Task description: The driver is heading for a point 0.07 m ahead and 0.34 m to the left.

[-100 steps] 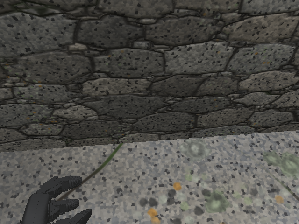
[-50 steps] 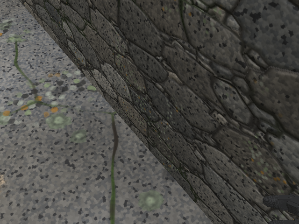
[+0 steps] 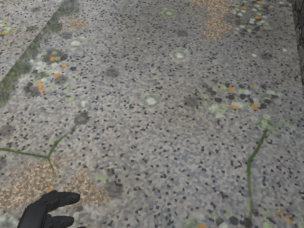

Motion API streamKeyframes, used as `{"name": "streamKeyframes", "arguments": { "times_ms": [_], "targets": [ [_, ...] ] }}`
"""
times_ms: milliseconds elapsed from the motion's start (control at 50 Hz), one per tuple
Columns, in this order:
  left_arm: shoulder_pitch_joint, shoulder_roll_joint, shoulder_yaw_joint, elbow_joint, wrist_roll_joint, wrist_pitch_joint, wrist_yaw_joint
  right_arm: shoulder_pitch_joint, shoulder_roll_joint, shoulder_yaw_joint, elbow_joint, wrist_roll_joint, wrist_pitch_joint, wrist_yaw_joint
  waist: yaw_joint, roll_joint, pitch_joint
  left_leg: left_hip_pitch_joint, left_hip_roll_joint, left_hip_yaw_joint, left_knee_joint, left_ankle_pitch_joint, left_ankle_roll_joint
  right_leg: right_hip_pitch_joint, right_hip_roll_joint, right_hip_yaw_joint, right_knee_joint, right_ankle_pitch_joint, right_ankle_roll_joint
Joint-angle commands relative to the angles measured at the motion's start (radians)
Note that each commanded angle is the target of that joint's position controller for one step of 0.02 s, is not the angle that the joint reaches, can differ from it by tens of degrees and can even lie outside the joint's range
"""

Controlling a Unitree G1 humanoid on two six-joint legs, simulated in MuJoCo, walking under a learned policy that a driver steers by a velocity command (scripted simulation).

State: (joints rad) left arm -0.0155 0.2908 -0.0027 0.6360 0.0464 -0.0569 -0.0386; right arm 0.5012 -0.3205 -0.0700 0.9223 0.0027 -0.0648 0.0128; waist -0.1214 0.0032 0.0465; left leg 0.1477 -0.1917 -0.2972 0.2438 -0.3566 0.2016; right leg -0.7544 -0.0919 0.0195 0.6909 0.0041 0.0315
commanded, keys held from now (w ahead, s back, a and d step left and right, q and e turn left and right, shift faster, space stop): w+q+shift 0.08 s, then w+shift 0.12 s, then shift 0.38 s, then q+shift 0.42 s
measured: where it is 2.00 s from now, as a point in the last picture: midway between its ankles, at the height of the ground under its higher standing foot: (66, 179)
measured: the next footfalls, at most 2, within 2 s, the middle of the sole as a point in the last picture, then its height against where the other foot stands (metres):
right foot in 0.10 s outside the picture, level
left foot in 0.48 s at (107, 194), level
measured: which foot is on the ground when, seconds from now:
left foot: down 0.00-0.08, up 0.10-0.46, down 0.48-1.00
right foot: up 0.00-0.08, down 0.10-0.48, up 0.50-0.98, down 1.00-1.00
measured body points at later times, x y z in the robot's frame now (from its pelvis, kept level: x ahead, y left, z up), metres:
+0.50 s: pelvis +0.47 +0.04 -0.01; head +0.49 +0.06 +0.44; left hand +0.33 +0.29 -0.15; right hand +0.77 -0.11 -0.08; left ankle +0.58 +0.14 -0.73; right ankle +0.32 -0.14 -0.69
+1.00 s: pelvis +0.64 +0.06 +0.01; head +0.65 +0.09 +0.46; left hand +0.69 +0.40 -0.08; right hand +0.87 -0.17 -0.10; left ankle +0.58 +0.14 -0.73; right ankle +0.76 -0.01 -0.73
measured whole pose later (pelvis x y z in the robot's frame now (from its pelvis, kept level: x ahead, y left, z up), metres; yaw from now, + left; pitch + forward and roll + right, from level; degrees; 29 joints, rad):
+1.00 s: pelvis +0.64 +0.06 +0.01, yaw +34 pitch +1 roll +0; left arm -0.02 0.30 0.03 0.77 -0.01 -0.05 0.02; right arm 0.25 -0.32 -0.09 0.81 0.04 0.05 -0.07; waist -0.06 -0.04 0.04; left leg -0.24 -0.21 -0.34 0.50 -0.24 0.06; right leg -0.33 0.06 0.16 0.44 -0.14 0.07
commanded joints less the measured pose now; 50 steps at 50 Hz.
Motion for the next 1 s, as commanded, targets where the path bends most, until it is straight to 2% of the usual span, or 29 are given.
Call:
{"name": "streamKeyframes", "arguments": {
  "times_ms": [20,60,80,100,120,140,160,180,200,240,280,320,340,380,420,460,480,500,520,540,560,580,600,620,680,780,900,980,1000],
  "targets": [
    [-0.053,0.085,0.023,-0.077,-0.019,-0.005,0.009,-0.092,-0.175,-0.039,-0.047,0.006,-0.021,-0.015,0.078,0.042,0.03,-0.31,0.205,-0.138,-0.01,0.884,0.017,0.413,0.099,-0.042,-0.113,0.093,-0.028],
    [0.134,0.186,0.057,-0.027,-0.035,-0.006,0.039,-0.122,-0.254,-0.053,-0.044,-0.011,-0.02,-0.018,0.177,0.041,-0.091,-0.271,0.202,-0.172,0.233,1.089,-0.034,0.68,0.138,-0.007,-0.127,-0.004,-0.033],
    [0.346,0.238,0.082,0.025,-0.045,-0.007,0.06,-0.175,-0.286,-0.058,-0.046,-0.022,-0.023,-0.011,0.309,0.041,-0.186,-0.337,0.178,-0.157,0.468,1.108,-0.053,0.911,0.116,-0.01,-0.118,-0.078,-0.03],
    [0.562,0.296,0.108,0.079,-0.03,-0.009,0.084,-0.197,-0.204,-0.036,-0.05,-0.035,-0.037,-0.009,0.395,-0.018,-0.287,-0.456,0.122,-0.094,0.792,0.913,-0.07,1.122,-0.006,0.104,-0.087,-0.319,-0.057],
    [0.546,0.336,0.112,0.088,0.016,-0.017,0.084,-0.031,0.001,0.014,-0.069,0.006,-0.033,-0.013,0.25,-0.394,-0.426,-0.717,-0.011,0.026,1.184,-0.16,-0.093,1.311,-0.344,0.589,-0.226,-0.585,-0.184],
    [0.438,0.261,0.109,0.077,-0.002,-0.008,0.066,-0.08,-0.098,0.016,-0.088,-0.011,-0.031,-0.022,0.224,-0.374,-0.407,-0.785,0.054,0.107,1.209,-0.052,-0.072,1.158,-0.334,0.831,-0.397,-0.819,-0.191],
    [0.322,0.161,0.089,0.074,-0.01,-0.007,0.061,-0.164,-0.15,0.006,-0.068,-0.034,-0.022,-0.013,0.208,-0.222,-0.227,-0.786,0.127,0.129,1.149,0.084,-0.074,0.962,-0.27,0.677,-0.415,-0.833,-0.19],
    [0.3,0.12,0.08,0.098,-0.006,-0.009,0.054,-0.203,-0.138,0.008,-0.069,-0.049,-0.015,0.002,0.192,-0.1,-0.132,-0.786,0.154,0.152,1.126,0.119,-0.077,0.839,-0.231,0.559,-0.406,-0.72,-0.2],
    [0.321,0.1,0.071,0.129,0.002,-0.014,0.051,-0.248,-0.107,0.016,-0.083,-0.057,-0.01,0.017,0.186,-0.066,-0.078,-0.796,0.172,0.159,1.108,0.118,-0.076,0.769,-0.195,0.463,-0.416,-0.611,-0.193],
    [0.377,0.043,0.046,0.2,0.0,-0.041,0.044,-0.281,-0.032,0.036,-0.108,-0.054,0.003,0.028,0.151,-0.052,0.018,-0.81,0.17,0.15,1.079,0.09,-0.098,0.661,-0.175,0.325,-0.422,-0.211,-0.205],
    [0.402,0.04,0.036,0.246,-0.02,-0.077,0.028,-0.303,-0.006,0.045,-0.127,-0.053,0.011,0.021,0.116,-0.055,0.024,-0.829,0.159,0.135,0.961,0.059,-0.128,0.668,-0.191,0.189,-0.419,0.323,-0.196],
    [0.333,0.08,0.036,0.254,-0.03,-0.091,0.019,-0.381,-0.009,0.055,-0.177,-0.056,0.012,0.026,0.083,-0.09,0.044,-0.75,0.155,0.193,0.691,0.126,-0.154,0.583,-0.149,0.027,-0.458,0.525,-0.161],
    [0.2,0.105,0.042,0.213,-0.055,-0.086,0.042,-0.383,0.022,0.059,-0.172,0.055,-0.005,0.02,0.061,-0.129,0.046,-0.67,0.18,0.247,0.558,0.208,-0.161,0.535,-0.089,-0.047,-0.461,0.478,-0.145],
    [0.292,0.165,0.052,0.237,-0.074,-0.094,0.06,-0.435,0.012,0.062,-0.177,0.028,-0.018,0.039,0.081,-0.067,-0.03,-0.366,0.122,0.333,0.415,0.456,-0.172,0.429,-0.097,-0.069,-0.484,0.479,-0.156],
    [0.268,0.232,0.067,0.231,-0.085,-0.094,0.06,-0.344,-0.045,0.037,-0.153,0.004,-0.008,0.036,0.002,-0.081,-0.099,-0.214,0.096,0.31,0.347,0.506,-0.132,0.481,-0.1,-0.085,-0.387,0.624,-0.13],
    [0.254,0.222,0.058,0.231,-0.089,-0.08,0.058,-0.185,-0.109,0.004,-0.088,-0.019,0.015,0.011,-0.08,-0.08,-0.153,-0.035,0.122,0.268,0.279,0.586,-0.087,0.498,-0.065,-0.095,-0.128,0.609,-0.082],
    [0.276,0.178,0.042,0.218,-0.064,-0.07,0.057,-0.126,-0.194,-0.015,-0.065,-0.018,0.028,-0.01,-0.063,0.066,-0.182,0.069,0.259,0.116,0.282,1.001,-0.038,0.41,0.037,-0.122,0.221,0.082,-0.025],
    [0.514,0.046,-0.002,0.24,-0.051,-0.059,0.039,-0.147,-0.203,0.006,-0.089,-0.062,0.023,-0.022,0.069,0.248,-0.388,0.232,0.545,-0.234,0.338,1.531,0.171,0.265,0.157,-0.009,0.655,-0.7,0.012],
    [0.554,0.092,0.006,0.277,-0.057,-0.054,0.032,-0.16,-0.134,0.02,-0.093,-0.044,0.01,-0.003,0.056,0.109,-0.473,0.176,0.549,-0.247,0.328,1.565,0.213,0.296,0.146,0.199,0.706,-0.717,0.001],
    [0.509,0.121,0.015,0.254,-0.074,-0.045,0.029,-0.25,-0.132,0.014,-0.103,-0.011,0.005,0.008,0.096,0.06,-0.363,0.084,0.526,-0.187,0.265,1.267,0.219,0.204,0.114,0.153,0.682,-0.674,0.0],
    [0.416,0.148,0.026,0.24,-0.063,-0.034,0.047,-0.345,-0.094,0.021,-0.12,0.021,0.0,0.011,0.121,-0.042,-0.238,-0.07,0.466,-0.129,0.2,1.033,0.154,0.19,0.056,0.095,0.6,-0.587,0.013],
    [0.365,0.154,0.035,0.238,-0.056,-0.021,0.064,-0.396,-0.051,0.035,-0.127,0.025,-0.005,0.01,0.14,-0.071,-0.175,-0.188,0.431,-0.092,0.148,0.938,0.119,0.218,0.03,0.085,0.539,-0.515,0.03],
    [0.343,0.153,0.039,0.223,-0.044,-0.007,0.075,-0.407,-0.063,0.032,-0.122,0.017,-0.006,0.012,0.164,-0.048,-0.141,-0.287,0.395,-0.082,0.113,0.925,0.096,0.281,0.022,0.072,0.492,-0.463,0.045],
    [0.312,0.151,0.044,0.195,-0.038,-0.001,0.081,-0.392,-0.114,0.01,-0.119,0.011,-0.002,0.011,0.17,-0.007,-0.131,-0.32,0.379,-0.099,0.091,0.912,0.084,0.294,0.037,0.064,0.46,-0.44,0.057],
    [0.246,0.109,0.043,0.156,-0.038,0.012,0.091,-0.348,-0.141,-0.015,-0.112,0.009,0.011,-0.012,0.168,0.033,-0.158,-0.317,0.354,-0.08,0.079,0.895,0.089,0.274,0.061,0.081,0.357,-0.427,0.073],
    [0.079,0.094,0.051,0.109,-0.043,0.033,0.094,-0.322,-0.117,-0.028,-0.128,0.029,0.059,-0.056,0.134,0.07,-0.165,-0.293,0.286,-0.116,0.088,0.661,0.034,0.234,0.125,0.106,0.152,-0.29,0.087],
    [-0.025,0.113,0.057,0.077,-0.051,0.012,0.075,-0.302,-0.144,-0.048,-0.153,0.022,0.096,-0.082,0.115,0.125,-0.13,-0.277,0.264,-0.244,0.134,0.559,-0.019,0.308,0.172,0.158,-0.049,-0.258,0.072],
    [0.088,0.145,0.075,0.117,-0.059,-0.004,0.058,-0.352,-0.128,-0.047,-0.193,0.04,0.107,-0.091,0.173,0.135,-0.12,-0.314,0.2,-0.293,0.235,0.477,-0.087,0.528,0.129,0.147,-0.361,-0.095,0.036],
    [0.102,0.158,0.078,0.123,-0.048,0.0,0.06,-0.289,-0.08,-0.035,-0.186,0.041,0.113,-0.089,0.144,0.02,-0.175,-0.389,0.121,-0.212,0.385,0.152,-0.131,0.679,0.004,0.206,-0.394,0.038,-0.015]
  ]
}}
Velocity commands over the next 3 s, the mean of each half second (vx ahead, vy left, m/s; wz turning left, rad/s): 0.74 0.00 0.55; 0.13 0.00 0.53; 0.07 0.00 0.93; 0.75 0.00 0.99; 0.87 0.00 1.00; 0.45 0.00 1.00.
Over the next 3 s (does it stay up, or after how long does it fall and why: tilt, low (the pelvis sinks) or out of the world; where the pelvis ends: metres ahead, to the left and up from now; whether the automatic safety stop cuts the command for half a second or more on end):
stays up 0.50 1.12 -0.15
